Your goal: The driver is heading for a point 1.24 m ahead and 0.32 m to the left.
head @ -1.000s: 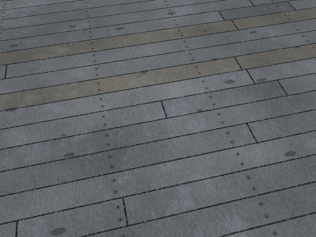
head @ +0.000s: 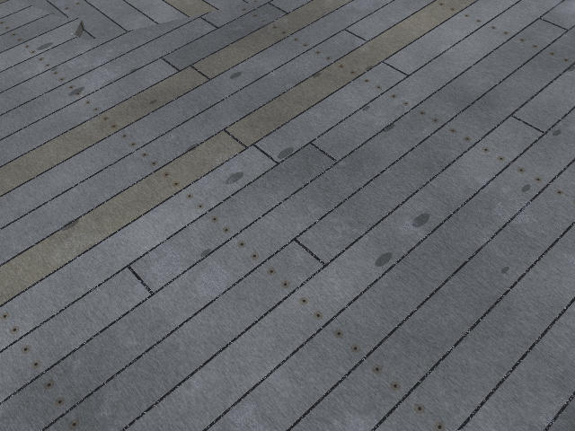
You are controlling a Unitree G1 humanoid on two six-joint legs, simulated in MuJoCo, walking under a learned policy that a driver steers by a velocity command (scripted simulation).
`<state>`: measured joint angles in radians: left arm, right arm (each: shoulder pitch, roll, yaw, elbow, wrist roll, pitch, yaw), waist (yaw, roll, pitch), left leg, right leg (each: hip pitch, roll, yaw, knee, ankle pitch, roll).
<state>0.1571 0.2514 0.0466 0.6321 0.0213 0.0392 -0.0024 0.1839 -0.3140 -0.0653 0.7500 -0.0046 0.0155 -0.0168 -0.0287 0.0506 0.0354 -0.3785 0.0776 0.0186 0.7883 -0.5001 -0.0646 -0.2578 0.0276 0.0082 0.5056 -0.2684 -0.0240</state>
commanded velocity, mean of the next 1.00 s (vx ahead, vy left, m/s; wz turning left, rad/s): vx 0.22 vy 0.00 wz -0.05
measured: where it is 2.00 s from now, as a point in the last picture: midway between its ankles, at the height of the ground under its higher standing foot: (283, 307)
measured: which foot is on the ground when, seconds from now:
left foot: up 0.00-0.20, down 0.22-0.58, up 0.60-0.98, down 1.00-1.00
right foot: down 0.00-1.00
